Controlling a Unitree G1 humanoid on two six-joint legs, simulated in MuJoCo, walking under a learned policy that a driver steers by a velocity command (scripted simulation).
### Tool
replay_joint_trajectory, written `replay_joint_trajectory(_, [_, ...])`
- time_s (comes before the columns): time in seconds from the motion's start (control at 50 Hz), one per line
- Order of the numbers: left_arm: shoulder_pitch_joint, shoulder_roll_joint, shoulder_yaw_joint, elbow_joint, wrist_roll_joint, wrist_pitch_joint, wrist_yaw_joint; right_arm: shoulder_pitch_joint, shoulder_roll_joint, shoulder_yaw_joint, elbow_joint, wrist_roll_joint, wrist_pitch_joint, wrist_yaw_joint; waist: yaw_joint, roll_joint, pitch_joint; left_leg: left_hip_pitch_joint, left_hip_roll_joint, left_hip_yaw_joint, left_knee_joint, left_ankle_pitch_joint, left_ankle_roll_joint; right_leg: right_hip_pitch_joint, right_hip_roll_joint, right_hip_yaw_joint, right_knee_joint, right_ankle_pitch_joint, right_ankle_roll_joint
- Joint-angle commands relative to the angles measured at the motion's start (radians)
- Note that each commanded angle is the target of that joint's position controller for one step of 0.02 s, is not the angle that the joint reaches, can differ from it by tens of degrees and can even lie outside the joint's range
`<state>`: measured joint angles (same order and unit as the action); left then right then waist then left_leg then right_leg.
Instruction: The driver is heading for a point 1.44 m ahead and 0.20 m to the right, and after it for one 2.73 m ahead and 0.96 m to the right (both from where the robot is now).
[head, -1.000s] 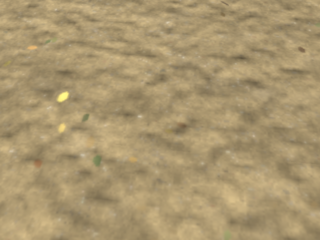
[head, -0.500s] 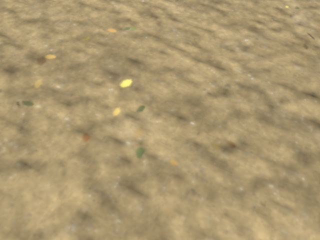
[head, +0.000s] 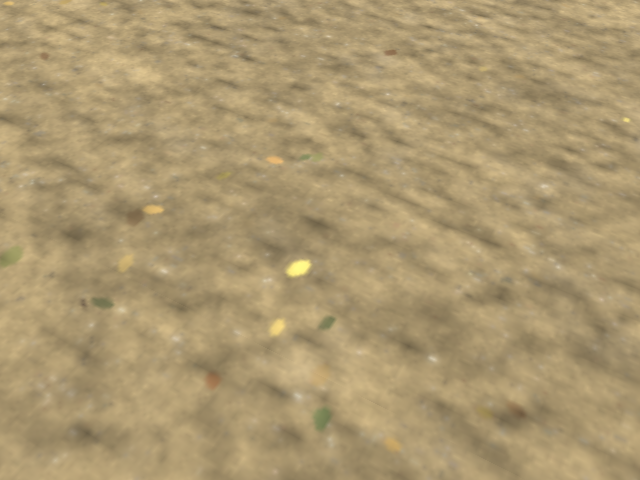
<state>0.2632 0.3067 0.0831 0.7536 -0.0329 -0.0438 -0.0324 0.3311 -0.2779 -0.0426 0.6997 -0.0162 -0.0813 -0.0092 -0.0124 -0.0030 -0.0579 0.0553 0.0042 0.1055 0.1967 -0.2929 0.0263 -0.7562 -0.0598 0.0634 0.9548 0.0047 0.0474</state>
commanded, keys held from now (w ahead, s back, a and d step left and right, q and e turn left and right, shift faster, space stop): w+e+shift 0.20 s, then e+shift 0.10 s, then q+shift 0.46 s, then w+q+shift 0.14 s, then q+shift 0.10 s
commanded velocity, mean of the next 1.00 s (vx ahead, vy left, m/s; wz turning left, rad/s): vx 0.45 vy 0.00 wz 0.05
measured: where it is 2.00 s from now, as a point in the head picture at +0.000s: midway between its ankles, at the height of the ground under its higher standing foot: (425, 404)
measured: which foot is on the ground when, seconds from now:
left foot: down 0.00-0.22, up 0.24-0.64, down 0.66-1.00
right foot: up 0.00-0.20, down 0.22-0.68, up 0.70-1.00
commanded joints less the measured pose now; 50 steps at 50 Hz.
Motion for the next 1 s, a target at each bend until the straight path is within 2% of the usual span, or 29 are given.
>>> replay_joint_trajectory(0.02, [-0.169,0.042,-0.008,-0.110,-0.001,-0.025,-0.019,-0.002,-0.153,-0.047,-0.025,-0.001,-0.016,0.000,-0.052,0.076,0.201,0.000,0.291,-0.032,-0.139,0.023,0.115,-0.209,-0.054,-0.021,-0.025,0.046,-0.021])
replay_joint_trajectory(0.1, [-0.240,0.007,-0.038,-0.150,-0.011,-0.031,-0.050,0.012,-0.175,-0.057,0.013,0.009,0.000,0.004,-0.068,0.046,0.250,0.042,0.286,0.087,-0.137,0.196,0.095,-0.140,-0.064,-0.105,-0.161,0.009,-0.092])
replay_joint_trajectory(0.14, [-0.211,0.034,-0.032,-0.158,-0.013,-0.027,-0.052,-0.014,-0.212,-0.066,0.013,0.010,0.016,0.001,-0.031,0.079,0.209,0.054,0.273,0.141,-0.034,0.672,0.082,0.012,0.004,-0.195,-0.203,-0.079,-0.143])
replay_joint_trajectory(0.18, [-0.018,0.114,0.007,-0.135,-0.028,-0.015,-0.040,-0.035,-0.262,-0.074,0.012,0.013,0.038,-0.010,0.091,0.160,0.063,0.071,0.275,0.164,0.272,1.260,0.067,0.275,0.117,-0.264,-0.156,-0.217,-0.197])
replay_joint_trajectory(0.2, [0.187,0.191,0.045,-0.094,-0.030,-0.006,-0.032,-0.058,-0.271,-0.073,0.003,0.020,0.038,-0.012,0.208,0.152,-0.056,-0.051,0.254,0.167,0.542,1.305,0.046,0.596,0.165,-0.258,-0.197,-0.210,-0.237])
replay_joint_trajectory(0.22, [0.345,0.270,0.082,-0.047,-0.029,0.015,-0.009,-0.032,-0.201,-0.049,-0.005,0.015,0.015,-0.013,0.255,0.032,-0.121,-0.334,0.186,0.129,0.872,0.864,-0.013,0.954,0.140,-0.097,-0.252,-0.193,-0.264])
replay_joint_trajectory(0.24, [0.256,0.374,0.096,-0.082,-0.015,0.015,0.007,0.042,-0.028,0.001,-0.077,0.009,-0.026,0.000,0.084,-0.374,-0.182,-0.771,-0.081,0.020,1.379,-0.218,-0.096,1.192,-0.153,0.574,-0.478,-0.401,-0.485])
replay_joint_trajectory(0.26, [0.275,0.292,0.068,-0.129,0.014,-0.012,-0.006,-0.024,-0.128,0.001,-0.096,0.037,-0.080,0.008,0.153,-0.195,-0.384,-0.830,-0.081,-0.265,1.444,-0.231,-0.052,1.258,-0.234,0.867,-0.626,-0.461,-0.508])
replay_joint_trajectory(0.28, [0.254,0.231,0.054,-0.132,0.025,-0.027,-0.008,-0.164,-0.171,-0.009,-0.144,0.067,-0.098,0.008,0.169,-0.111,-0.244,-0.863,-0.035,-0.272,1.388,-0.178,-0.025,1.150,-0.218,0.755,-0.649,-0.275,-0.437])
replay_joint_trajectory(0.3, [0.186,0.222,0.050,-0.132,0.017,-0.038,-0.011,-0.177,-0.153,-0.002,-0.159,0.054,-0.102,0.001,0.090,0.021,-0.096,-0.839,0.007,-0.259,1.271,-0.136,-0.019,0.945,-0.178,0.622,-0.634,-0.081,-0.405])
replay_joint_trajectory(0.32, [0.084,0.165,0.034,-0.145,0.015,-0.040,-0.007,-0.142,-0.157,-0.006,-0.127,0.029,-0.090,-0.004,0.031,0.076,-0.059,-0.765,0.070,-0.243,1.179,-0.103,-0.021,0.794,-0.156,0.468,-0.611,0.060,-0.375])
replay_joint_trajectory(0.36, [-0.025,0.105,0.005,-0.169,0.038,-0.036,0.009,-0.048,-0.183,-0.020,-0.069,0.028,-0.043,0.007,-0.024,0.026,0.014,-0.629,0.127,-0.205,1.107,-0.069,-0.044,0.561,-0.143,0.295,-0.643,0.327,-0.360])
replay_joint_trajectory(0.4, [-0.038,0.096,-0.010,-0.129,0.029,-0.047,0.022,-0.034,-0.136,-0.007,-0.051,0.015,-0.018,0.013,-0.041,-0.002,0.049,-0.574,0.118,-0.139,0.957,-0.005,-0.065,0.443,-0.090,0.136,-0.683,0.502,-0.327])
replay_joint_trajectory(0.44, [-0.066,0.106,-0.014,-0.106,0.037,-0.052,0.038,-0.056,-0.084,0.010,-0.044,0.013,-0.010,0.012,-0.038,-0.038,0.056,-0.562,0.088,-0.091,0.774,0.151,-0.073,0.431,-0.020,-0.017,-0.692,0.573,-0.278])
replay_joint_trajectory(0.48, [-0.071,0.095,-0.022,-0.097,0.049,-0.047,0.052,-0.101,-0.073,0.014,-0.030,0.020,-0.017,0.026,0.007,-0.044,0.034,-0.534,0.050,-0.067,0.576,0.390,-0.072,0.496,0.021,-0.120,-0.699,0.479,-0.225])
replay_joint_trajectory(0.52, [-0.042,0.105,-0.023,-0.077,0.056,-0.040,0.063,-0.173,-0.075,0.010,-0.048,0.028,-0.028,0.048,0.058,-0.045,0.027,-0.534,0.031,-0.073,0.441,0.572,-0.066,0.576,-0.015,-0.138,-0.695,0.391,-0.196])
replay_joint_trajectory(0.58, [-0.068,0.127,-0.016,-0.067,0.056,-0.013,0.078,-0.171,-0.125,-0.019,-0.072,0.029,-0.032,0.086,0.050,-0.072,0.029,-0.541,0.017,-0.071,0.361,0.547,-0.044,0.668,-0.065,-0.140,-0.617,0.354,-0.174])
replay_joint_trajectory(0.62, [-0.106,0.130,-0.010,-0.083,0.050,0.014,0.091,-0.050,-0.162,-0.046,-0.054,0.018,-0.025,0.099,-0.001,-0.079,0.001,-0.484,-0.037,-0.031,0.383,0.397,-0.023,0.707,-0.085,-0.145,-0.459,0.520,-0.160])
replay_joint_trajectory(0.66, [-0.161,0.111,-0.013,-0.118,0.046,0.042,0.101,0.185,-0.199,-0.076,-0.014,0.019,-0.019,0.082,-0.123,-0.024,-0.055,-0.277,-0.067,-0.072,0.302,0.410,0.041,0.618,-0.032,-0.165,-0.070,0.501,-0.106])
replay_joint_trajectory(0.68, [-0.111,0.047,-0.027,-0.148,0.070,0.042,0.088,0.166,-0.249,-0.082,-0.034,0.015,-0.026,0.060,-0.052,0.220,-0.068,-0.130,0.089,-0.335,0.305,0.798,0.143,0.415,0.133,-0.166,0.252,-0.166,-0.046])
replay_joint_trajectory(0.7, [0.037,-0.008,-0.044,-0.162,0.060,0.039,0.063,0.092,-0.298,-0.078,-0.090,-0.028,-0.028,0.052,0.050,0.366,-0.208,0.113,0.302,-0.919,0.189,0.736,0.396,0.099,0.308,0.002,0.576,-0.680,0.028])
replay_joint_trajectory(0.72, [0.053,0.101,-0.033,-0.136,0.040,0.028,0.047,-0.002,-0.265,-0.085,-0.143,-0.018,-0.012,0.047,0.019,0.196,-0.301,0.117,0.309,-0.955,0.120,0.348,0.372,0.094,0.216,0.146,0.628,-0.587,-0.005])
replay_joint_trajectory(0.74, [-0.077,0.135,-0.024,-0.158,0.034,0.027,0.041,-0.034,-0.204,-0.073,-0.162,0.006,0.008,0.032,-0.014,0.057,-0.185,-0.024,0.251,-0.844,0.096,0.122,0.310,0.091,0.183,0.132,0.566,-0.509,-0.026])
replay_joint_trajectory(0.76, [-0.134,0.108,-0.027,-0.175,0.042,0.031,0.041,-0.063,-0.176,-0.061,-0.172,0.025,0.026,0.020,0.010,-0.052,-0.089,-0.167,0.211,-0.773,0.063,-0.002,0.264,0.089,0.149,0.124,0.478,-0.456,-0.034])
replay_joint_trajectory(0.78, [-0.137,0.107,-0.027,-0.187,0.051,0.032,0.038,-0.069,-0.165,-0.057,-0.174,0.044,0.036,0.009,0.033,-0.060,-0.082,-0.246,0.167,-0.739,0.032,-0.187,0.239,0.126,0.116,0.124,0.351,-0.411,-0.042])
replay_joint_trajectory(0.8, [-0.127,0.106,-0.023,-0.186,0.050,0.032,0.027,-0.091,-0.168,-0.057,-0.186,0.046,0.048,0.000,0.056,0.001,-0.058,-0.310,0.115,-0.702,-0.006,-0.303,0.209,0.182,0.103,0.104,0.225,-0.390,-0.045])
replay_joint_trajectory(0.86, [-0.115,0.071,-0.028,-0.146,0.045,0.012,0.022,-0.102,-0.191,-0.071,-0.197,0.037,0.075,-0.026,0.041,0.093,-0.039,-0.428,0.033,-0.592,-0.023,-0.281,0.185,0.347,0.128,0.028,-0.062,-0.399,-0.011])
replay_joint_trajectory(0.92, [-0.112,0.049,-0.029,-0.127,0.035,-0.003,0.031,-0.113,-0.206,-0.081,-0.201,0.047,0.089,-0.036,0.030,0.137,-0.019,-0.458,0.007,-0.570,0.009,-0.282,0.167,0.427,0.144,0.020,-0.243,-0.344,0.005])
replay_joint_trajectory(1.0, [-0.126,0.070,-0.011,-0.122,0.013,-0.019,0.047,-0.121,-0.190,-0.084,-0.212,0.039,0.119,-0.028,0.017,0.171,0.007,-0.395,0.008,-0.646,0.087,-0.265,0.145,0.457,0.143,0.052,-0.456,-0.271,-0.002])
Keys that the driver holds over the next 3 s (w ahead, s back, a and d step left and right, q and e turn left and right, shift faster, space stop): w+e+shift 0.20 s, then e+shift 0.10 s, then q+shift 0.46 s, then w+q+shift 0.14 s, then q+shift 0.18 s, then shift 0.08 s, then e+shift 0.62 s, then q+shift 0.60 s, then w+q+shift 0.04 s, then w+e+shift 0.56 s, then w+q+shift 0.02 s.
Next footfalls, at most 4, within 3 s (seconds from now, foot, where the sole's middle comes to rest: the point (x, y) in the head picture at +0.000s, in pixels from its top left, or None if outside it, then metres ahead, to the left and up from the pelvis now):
0.22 right None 0.32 -0.19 -0.78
0.66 left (390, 428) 0.67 -0.14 -0.78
1.04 right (480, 424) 0.68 -0.35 -0.78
1.38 left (358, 417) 0.69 -0.07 -0.78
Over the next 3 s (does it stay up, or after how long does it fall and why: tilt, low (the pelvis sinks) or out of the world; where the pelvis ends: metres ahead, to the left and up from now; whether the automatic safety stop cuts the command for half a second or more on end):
stays up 1.04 -0.26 -0.05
